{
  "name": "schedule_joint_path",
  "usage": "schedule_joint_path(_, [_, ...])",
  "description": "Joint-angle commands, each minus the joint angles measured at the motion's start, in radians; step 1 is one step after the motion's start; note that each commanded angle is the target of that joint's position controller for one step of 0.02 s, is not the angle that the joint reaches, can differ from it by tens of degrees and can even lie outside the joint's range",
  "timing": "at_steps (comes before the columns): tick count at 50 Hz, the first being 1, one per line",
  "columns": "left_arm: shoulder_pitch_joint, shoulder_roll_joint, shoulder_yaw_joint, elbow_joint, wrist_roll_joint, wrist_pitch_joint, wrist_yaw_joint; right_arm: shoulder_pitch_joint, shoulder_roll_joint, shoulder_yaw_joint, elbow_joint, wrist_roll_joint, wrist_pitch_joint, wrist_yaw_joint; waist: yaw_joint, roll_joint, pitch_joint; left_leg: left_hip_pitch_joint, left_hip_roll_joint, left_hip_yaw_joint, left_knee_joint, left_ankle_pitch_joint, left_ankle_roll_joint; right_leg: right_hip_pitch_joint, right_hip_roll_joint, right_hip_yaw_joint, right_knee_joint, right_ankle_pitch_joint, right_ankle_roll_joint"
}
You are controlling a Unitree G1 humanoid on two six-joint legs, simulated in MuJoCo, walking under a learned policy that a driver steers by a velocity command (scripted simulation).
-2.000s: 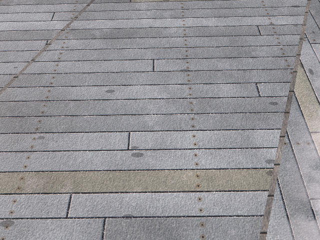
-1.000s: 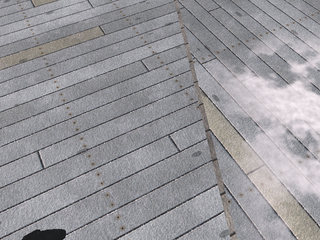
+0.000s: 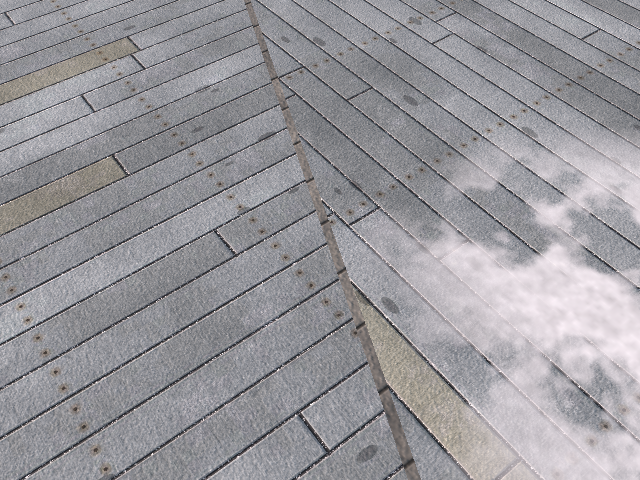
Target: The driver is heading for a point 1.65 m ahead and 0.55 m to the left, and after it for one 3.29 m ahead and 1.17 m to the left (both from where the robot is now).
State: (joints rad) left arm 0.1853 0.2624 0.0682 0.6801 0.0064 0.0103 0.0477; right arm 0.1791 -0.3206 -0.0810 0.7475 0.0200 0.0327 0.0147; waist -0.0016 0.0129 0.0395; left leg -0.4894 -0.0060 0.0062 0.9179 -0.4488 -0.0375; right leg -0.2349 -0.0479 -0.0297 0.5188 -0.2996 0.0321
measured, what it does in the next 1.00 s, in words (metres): steps on the spot, turning left: left foot, then right foot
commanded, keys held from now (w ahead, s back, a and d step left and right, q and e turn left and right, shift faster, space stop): q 0.80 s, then no key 0.20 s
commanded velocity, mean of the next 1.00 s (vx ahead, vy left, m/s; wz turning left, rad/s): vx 0.00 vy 0.00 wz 0.52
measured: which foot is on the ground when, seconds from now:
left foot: up 0.00-0.10, down 0.12-0.60, up 0.62-0.98, down 1.00-1.00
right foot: down 0.00-0.12, up 0.14-0.58, down 0.60-1.00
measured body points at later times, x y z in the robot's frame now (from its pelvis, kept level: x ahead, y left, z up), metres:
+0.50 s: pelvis +0.02 +0.03 +0.00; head +0.05 +0.06 +0.45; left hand +0.10 +0.35 -0.09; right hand +0.25 -0.20 -0.08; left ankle +0.02 +0.12 -0.73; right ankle +0.08 -0.11 -0.70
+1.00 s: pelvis +0.01 +0.03 +0.00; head +0.03 +0.06 +0.45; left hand -0.03 +0.34 -0.11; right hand +0.30 -0.10 -0.09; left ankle -0.06 +0.13 -0.74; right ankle +0.08 -0.10 -0.73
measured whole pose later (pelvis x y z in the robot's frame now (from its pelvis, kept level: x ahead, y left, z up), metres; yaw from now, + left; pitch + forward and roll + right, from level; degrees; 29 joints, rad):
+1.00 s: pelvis +0.01 +0.03 +0.00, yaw +33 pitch +1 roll +0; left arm 0.17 0.29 0.06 0.71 -0.01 0.01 0.01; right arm 0.16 -0.30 -0.07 0.61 0.01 0.06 0.00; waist 0.02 -0.01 0.05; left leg -0.26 0.00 -0.01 0.52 -0.26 -0.01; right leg -0.26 -0.08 -0.07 0.54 -0.29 0.05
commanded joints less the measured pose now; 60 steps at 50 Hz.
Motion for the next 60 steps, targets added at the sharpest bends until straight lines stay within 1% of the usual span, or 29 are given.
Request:
schedule_joint_path(1, [-0.039, 0.185, 0.056, -0.061, -0.008, -0.001, 0.001, -0.058, -0.030, 0.000, -0.109, 0.005, -0.002, 0.016, 0.030, -0.178, -0.088, 0.001, 0.026, 0.043, -0.086, 0.043, -0.014, 0.103, -0.226, 0.111, -0.101, 0.563, -0.207])
schedule_joint_path(5, [-0.010, 0.177, 0.055, -0.034, -0.035, -0.004, -0.005, 0.036, -0.073, -0.026, -0.103, -0.002, 0.002, 0.021, -0.014, -0.139, -0.123, 0.244, -0.041, 0.088, -0.419, 0.296, 0.051, 0.043, -0.203, 0.033, 0.063, 0.413, -0.127])
schedule_joint_path(6, [0.045, 0.142, 0.047, -0.022, -0.013, -0.011, -0.011, 0.069, -0.151, -0.051, -0.111, -0.005, 0.000, 0.006, -0.009, 0.030, -0.147, 0.409, 0.059, -0.092, -0.480, 0.610, 0.105, -0.104, -0.131, -0.054, 0.265, 0.198, -0.038])
schedule_joint_path(7, [-0.002, 0.076, 0.019, -0.092, 0.033, -0.019, -0.011, 0.080, -0.295, -0.076, -0.142, -0.029, -0.007, -0.003, -0.005, 0.332, -0.158, 0.525, 0.361, -0.538, -0.519, 0.959, 0.331, -0.423, 0.037, -0.066, 0.553, -0.378, 0.060])
schedule_joint_path(8, [-0.094, 0.123, 0.030, -0.098, 0.014, -0.024, -0.006, 0.134, -0.230, -0.056, -0.142, -0.053, -0.027, 0.007, -0.091, 0.193, -0.249, 0.519, 0.401, -0.590, -0.546, 0.906, 0.428, -0.440, 0.045, 0.107, 0.713, -0.435, 0.051])
schedule_joint_path(9, [-0.105, 0.145, 0.036, -0.096, -0.008, -0.021, -0.004, 0.093, -0.204, -0.045, -0.141, -0.050, -0.043, 0.007, -0.064, 0.129, -0.197, 0.485, 0.355, -0.495, -0.540, 0.835, 0.392, -0.462, 0.028, 0.123, 0.752, -0.365, 0.035])
schedule_joint_path(11, [-0.091, 0.155, 0.044, -0.069, 0.003, -0.011, 0.013, 0.003, -0.159, -0.033, -0.150, -0.010, -0.042, -0.011, -0.027, 0.060, -0.139, 0.424, 0.266, -0.392, -0.538, 0.689, 0.294, -0.467, 0.000, 0.130, 0.678, -0.213, 0.030])
schedule_joint_path(14, [-0.048, 0.132, 0.043, -0.054, 0.000, -0.010, 0.007, -0.030, -0.149, -0.026, -0.163, -0.014, -0.024, -0.031, 0.009, 0.091, -0.150, 0.345, 0.198, -0.336, -0.559, 0.655, 0.270, -0.362, 0.034, 0.113, 0.606, -0.097, 0.043])
schedule_joint_path(18, [-0.077, 0.104, 0.030, -0.055, -0.002, -0.014, 0.001, -0.016, -0.156, -0.032, -0.167, -0.007, -0.013, -0.046, -0.009, 0.099, -0.146, 0.354, 0.177, -0.368, -0.567, 0.498, 0.266, -0.334, 0.056, 0.125, 0.401, -0.045, 0.059])
schedule_joint_path(22, [-0.097, 0.113, 0.031, -0.059, -0.008, -0.024, -0.013, -0.028, -0.166, -0.038, -0.179, -0.011, -0.003, -0.044, -0.021, 0.131, -0.116, 0.285, 0.161, -0.439, -0.577, 0.345, 0.264, -0.251, 0.077, 0.133, 0.262, -0.047, 0.055])
schedule_joint_path(26, [-0.086, 0.124, 0.037, -0.061, -0.015, -0.044, -0.028, -0.038, -0.167, -0.041, -0.188, -0.005, 0.006, -0.034, -0.024, 0.148, -0.121, 0.300, 0.152, -0.525, -0.547, 0.393, 0.257, -0.176, 0.096, 0.136, 0.132, -0.064, 0.033])
schedule_joint_path(29, [-0.016, 0.127, 0.046, -0.038, -0.015, -0.057, -0.038, -0.072, -0.155, -0.038, -0.198, 0.011, 0.016, -0.038, 0.025, 0.137, -0.132, 0.269, 0.098, -0.529, -0.482, 0.414, 0.203, -0.009, 0.089, 0.114, -0.135, 0.108, -0.002])
schedule_joint_path(30, [0.007, 0.169, 0.057, -0.035, -0.004, -0.057, -0.034, -0.050, -0.124, -0.030, -0.201, 0.009, 0.015, -0.041, 0.019, 0.079, -0.156, 0.188, 0.052, -0.484, -0.409, 0.283, 0.154, 0.110, -0.019, 0.184, -0.172, 0.183, -0.041])
schedule_joint_path(31, [-0.027, 0.254, 0.071, -0.049, 0.014, -0.046, -0.027, 0.005, -0.080, -0.018, -0.210, 0.003, 0.010, -0.036, -0.044, -0.176, -0.146, 0.022, -0.086, -0.302, -0.219, -0.022, 0.087, 0.185, -0.219, 0.393, -0.190, 0.354, -0.158])
schedule_joint_path(32, [-0.024, 0.236, 0.070, -0.053, 0.043, -0.045, -0.030, -0.007, -0.144, -0.040, -0.212, 0.001, 0.000, -0.036, -0.016, -0.278, -0.117, -0.087, -0.129, -0.179, 0.025, -0.204, 0.034, 0.132, -0.348, 0.541, -0.223, 0.451, -0.299])
schedule_joint_path(33, [-0.057, 0.186, 0.054, -0.070, 0.034, -0.047, -0.027, 0.019, -0.204, -0.062, -0.192, -0.005, -0.002, -0.035, -0.027, -0.186, -0.110, -0.096, -0.068, -0.181, 0.184, -0.152, 0.002, 0.106, -0.348, 0.487, -0.211, 0.435, -0.312])
schedule_joint_path(36, [-0.114, 0.129, 0.031, -0.082, -0.003, -0.037, -0.013, 0.045, -0.145, -0.056, -0.153, 0.000, 0.025, -0.035, -0.029, -0.131, -0.063, -0.135, -0.042, -0.141, 0.312, 0.000, -0.052, 0.097, -0.211, 0.270, -0.186, 0.375, -0.228])
schedule_joint_path(39, [-0.056, 0.151, 0.036, -0.068, 0.010, -0.021, -0.003, -0.025, -0.092, -0.036, -0.191, 0.011, 0.025, -0.026, 0.020, -0.168, -0.064, -0.148, -0.014, -0.066, 0.195, 0.044, -0.075, 0.155, -0.187, 0.182, -0.192, 0.417, -0.242])
schedule_joint_path(41, [-0.031, 0.174, 0.044, -0.060, 0.010, -0.013, -0.003, -0.057, -0.073, -0.024, -0.211, 0.004, 0.022, -0.021, 0.044, -0.180, -0.093, -0.104, 0.012, -0.051, 0.088, 0.023, -0.077, 0.190, -0.208, 0.168, -0.179, 0.451, -0.255])
schedule_joint_path(43, [-0.042, 0.201, 0.051, -0.056, 0.002, -0.009, -0.013, -0.060, -0.052, -0.011, -0.219, -0.006, 0.019, -0.015, 0.043, -0.188, -0.112, 0.001, 0.018, -0.022, -0.034, -0.007, -0.062, 0.158, -0.217, 0.142, -0.168, 0.484, -0.259])
schedule_joint_path(46, [-0.044, 0.216, 0.052, -0.044, -0.017, -0.008, -0.029, -0.028, -0.071, -0.016, -0.208, -0.005, 0.021, -0.012, 0.035, -0.205, -0.120, 0.112, -0.002, 0.017, -0.204, 0.034, -0.033, 0.138, -0.233, 0.142, -0.143, 0.498, -0.257])
schedule_joint_path(48, [-0.066, 0.205, 0.043, -0.034, -0.037, -0.008, -0.032, 0.040, -0.062, -0.017, -0.178, -0.008, 0.021, -0.008, -0.012, -0.188, -0.118, 0.253, -0.023, 0.044, -0.454, 0.220, 0.013, 0.092, -0.213, 0.118, -0.084, 0.462, -0.216])
schedule_joint_path(49, [-0.019, 0.174, 0.031, -0.010, -0.039, -0.014, -0.035, 0.056, -0.076, -0.019, -0.172, -0.011, 0.020, -0.010, -0.017, -0.149, -0.118, 0.368, -0.017, 0.017, -0.574, 0.339, 0.042, 0.028, -0.187, 0.089, -0.047, 0.382, -0.155])
schedule_joint_path(50, [0.021, 0.114, 0.009, -0.005, -0.003, -0.022, -0.041, 0.078, -0.131, -0.026, -0.181, -0.015, 0.018, -0.021, 0.005, 0.018, -0.175, 0.541, 0.133, -0.178, -0.578, 0.594, 0.081, -0.097, -0.113, 0.015, 0.093, 0.149, -0.057])
schedule_joint_path(51, [0.015, 0.061, -0.014, -0.036, 0.033, -0.030, -0.046, 0.022, -0.182, -0.025, -0.205, -0.036, 0.015, -0.028, 0.037, 0.265, -0.164, 0.527, 0.342, -0.390, -0.548, 0.803, 0.242, -0.256, -0.018, -0.035, 0.226, -0.270, 0.030])
schedule_joint_path(52, [-0.065, 0.134, 0.007, -0.043, 0.011, -0.024, -0.031, 0.038, -0.124, -0.013, -0.199, -0.057, -0.003, -0.021, -0.042, 0.191, -0.169, 0.428, 0.363, -0.407, -0.574, 0.698, 0.342, -0.244, -0.029, 0.044, 0.349, -0.344, 0.048])
schedule_joint_path(53, [-0.071, 0.165, 0.019, -0.035, -0.008, -0.016, -0.028, 0.014, -0.098, -0.001, -0.183, -0.060, -0.019, -0.018, -0.026, 0.157, -0.130, 0.393, 0.317, -0.350, -0.588, 0.627, 0.324, -0.245, -0.033, 0.063, 0.421, -0.317, 0.049])
schedule_joint_path(56, [-0.019, 0.158, 0.028, 0.010, -0.001, 0.005, -0.016, -0.061, -0.088, 0.007, -0.164, -0.033, -0.037, -0.022, 0.006, 0.136, -0.082, 0.345, 0.234, -0.249, -0.585, 0.626, 0.254, -0.233, -0.032, 0.081, 0.454, -0.184, 0.063])
schedule_joint_path(60, [-0.008, 0.099, 0.007, 0.028, -0.008, 0.003, -0.020, -0.077, -0.050, 0.018, -0.139, -0.034, -0.035, -0.024, 0.003, 0.122, -0.095, 0.339, 0.188, -0.188, -0.566, 0.637, 0.247, -0.132, -0.022, 0.057, 0.284, -0.113, 0.067])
